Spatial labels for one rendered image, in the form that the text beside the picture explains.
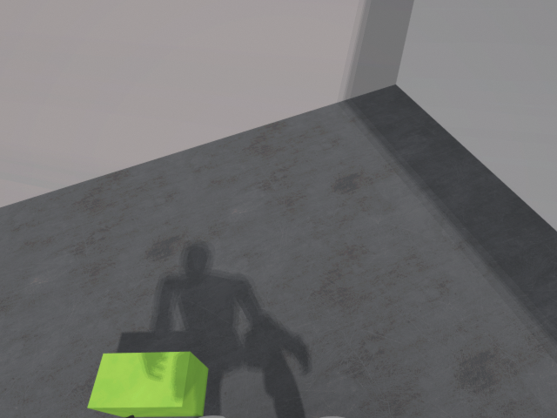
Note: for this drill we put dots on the carton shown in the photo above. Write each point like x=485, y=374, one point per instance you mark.
x=162, y=384

